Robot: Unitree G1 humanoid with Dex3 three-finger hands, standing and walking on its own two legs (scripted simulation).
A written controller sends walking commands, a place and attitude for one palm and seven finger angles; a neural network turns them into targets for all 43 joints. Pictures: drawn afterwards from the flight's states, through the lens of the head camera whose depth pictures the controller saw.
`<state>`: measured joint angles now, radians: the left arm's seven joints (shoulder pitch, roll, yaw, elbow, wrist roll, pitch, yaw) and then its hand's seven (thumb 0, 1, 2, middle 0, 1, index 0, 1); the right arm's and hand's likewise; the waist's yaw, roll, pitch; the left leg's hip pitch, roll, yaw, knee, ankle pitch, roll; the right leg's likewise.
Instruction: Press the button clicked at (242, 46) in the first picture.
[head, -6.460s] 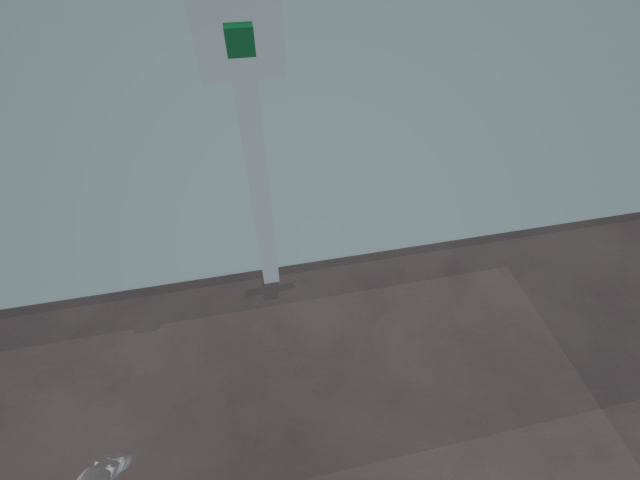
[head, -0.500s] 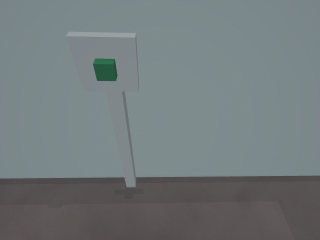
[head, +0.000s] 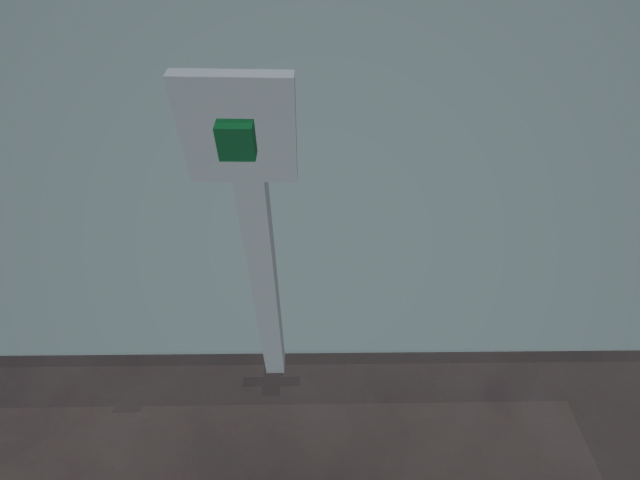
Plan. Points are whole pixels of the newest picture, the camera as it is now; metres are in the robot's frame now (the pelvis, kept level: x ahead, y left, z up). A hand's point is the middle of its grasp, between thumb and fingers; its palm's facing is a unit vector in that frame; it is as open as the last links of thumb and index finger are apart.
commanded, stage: shuffle to correct the standing spot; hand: left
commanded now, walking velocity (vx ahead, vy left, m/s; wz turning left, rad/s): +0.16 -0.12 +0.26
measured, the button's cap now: (236, 139) +0.57 +0.17 +0.15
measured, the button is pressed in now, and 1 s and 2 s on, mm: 0 0 0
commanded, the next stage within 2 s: come to a stop and stand still in 0.50 s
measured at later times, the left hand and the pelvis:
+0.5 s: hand out of the picture +0.00 +0.13 -0.19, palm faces +0.07 -0.99 -0.10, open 7.4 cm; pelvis +0.09 -0.02 -0.01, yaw +2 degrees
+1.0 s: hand (260, 456) +0.20 +0.10 -0.17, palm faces +0.11 -0.97 -0.22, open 7.3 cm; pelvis +0.11 -0.08 -0.02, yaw +5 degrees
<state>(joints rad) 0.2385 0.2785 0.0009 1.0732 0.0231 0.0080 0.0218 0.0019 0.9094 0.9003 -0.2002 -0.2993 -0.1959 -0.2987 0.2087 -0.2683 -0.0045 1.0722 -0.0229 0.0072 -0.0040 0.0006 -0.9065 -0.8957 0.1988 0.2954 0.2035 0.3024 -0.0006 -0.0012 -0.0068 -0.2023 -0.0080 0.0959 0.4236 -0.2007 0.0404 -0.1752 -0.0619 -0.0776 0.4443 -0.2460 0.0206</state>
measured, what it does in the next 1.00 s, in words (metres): walks ahead: right foot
